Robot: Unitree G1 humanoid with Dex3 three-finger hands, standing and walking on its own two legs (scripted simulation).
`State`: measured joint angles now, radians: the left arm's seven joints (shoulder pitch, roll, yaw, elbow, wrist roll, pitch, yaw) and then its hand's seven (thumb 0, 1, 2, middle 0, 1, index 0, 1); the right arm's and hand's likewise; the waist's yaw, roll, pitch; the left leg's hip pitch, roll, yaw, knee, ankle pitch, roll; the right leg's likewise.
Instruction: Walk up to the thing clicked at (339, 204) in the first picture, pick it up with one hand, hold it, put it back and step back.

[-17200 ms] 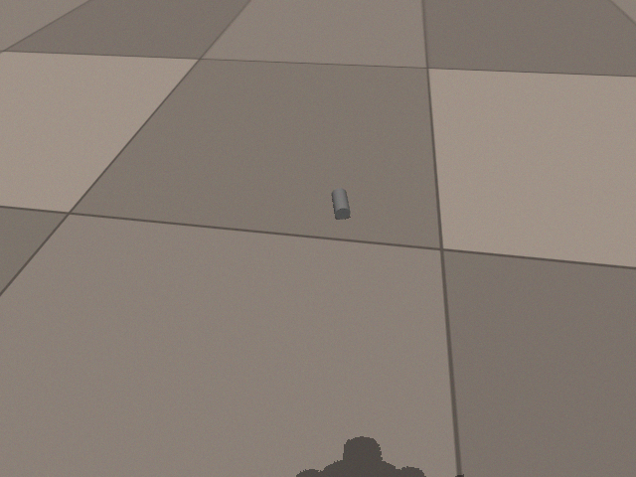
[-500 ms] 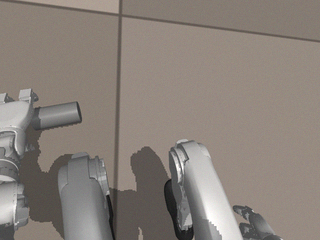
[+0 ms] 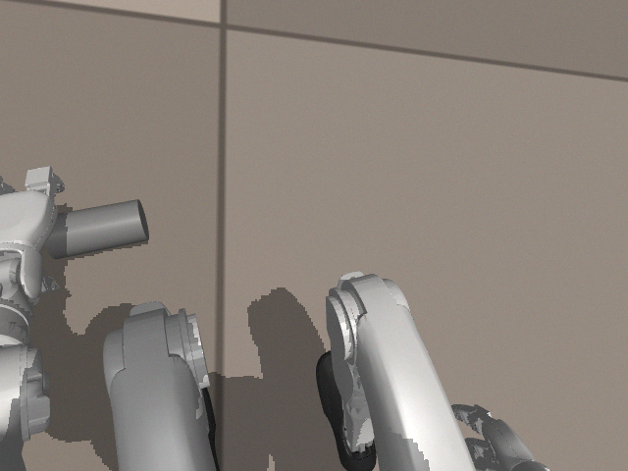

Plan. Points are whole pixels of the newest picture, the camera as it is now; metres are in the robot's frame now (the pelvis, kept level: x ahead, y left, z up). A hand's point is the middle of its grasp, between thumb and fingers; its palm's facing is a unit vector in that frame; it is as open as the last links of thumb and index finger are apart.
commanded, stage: rise first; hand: left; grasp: from above
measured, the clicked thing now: (98, 228) +0.46 +0.29 -0.29
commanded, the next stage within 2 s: approach in 0.68 s
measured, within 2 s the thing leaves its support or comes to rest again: neither
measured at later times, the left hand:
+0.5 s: hand (33, 239) +0.42 +0.33 -0.18, palm faces -0.44 -0.09 -0.90, open 14.2 cm
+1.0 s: hand (51, 232) +0.43 +0.31 -0.17, palm faces -0.45 -0.06 -0.89, open 14.1 cm
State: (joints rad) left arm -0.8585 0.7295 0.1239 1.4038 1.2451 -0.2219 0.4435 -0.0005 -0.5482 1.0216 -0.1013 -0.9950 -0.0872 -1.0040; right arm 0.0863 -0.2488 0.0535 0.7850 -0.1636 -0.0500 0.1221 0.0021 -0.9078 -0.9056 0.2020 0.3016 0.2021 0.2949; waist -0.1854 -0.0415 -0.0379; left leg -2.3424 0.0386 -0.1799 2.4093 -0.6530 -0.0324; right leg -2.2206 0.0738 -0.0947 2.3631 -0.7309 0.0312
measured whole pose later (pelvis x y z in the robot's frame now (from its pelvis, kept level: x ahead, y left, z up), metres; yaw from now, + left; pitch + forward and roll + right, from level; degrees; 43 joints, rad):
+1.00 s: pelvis -0.01 +0.00 +0.00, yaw +0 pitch +32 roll -8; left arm -0.93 0.73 0.01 1.44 1.23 -0.20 0.41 0.00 -0.55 1.01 -0.09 -1.04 -0.08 -1.04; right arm 0.11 -0.26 0.09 0.77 -0.16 -0.07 0.13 0.00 -0.91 -0.90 0.20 0.30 0.20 0.29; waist -0.21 -0.04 -0.04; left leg -2.34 0.03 -0.18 2.40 -0.63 -0.03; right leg -2.22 0.07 -0.10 2.35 -0.71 0.03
